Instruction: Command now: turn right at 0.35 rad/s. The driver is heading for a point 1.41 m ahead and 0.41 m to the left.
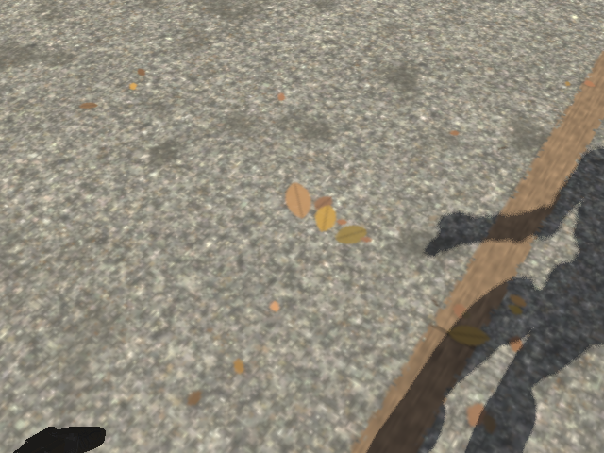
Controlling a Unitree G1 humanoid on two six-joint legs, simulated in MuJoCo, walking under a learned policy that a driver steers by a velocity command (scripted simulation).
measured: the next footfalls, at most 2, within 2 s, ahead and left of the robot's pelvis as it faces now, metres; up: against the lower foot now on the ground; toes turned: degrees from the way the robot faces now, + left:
right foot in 0.28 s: +0.00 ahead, -0.13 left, +0.00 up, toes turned +5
left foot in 0.72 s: +0.32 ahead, +0.22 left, +0.00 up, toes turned +30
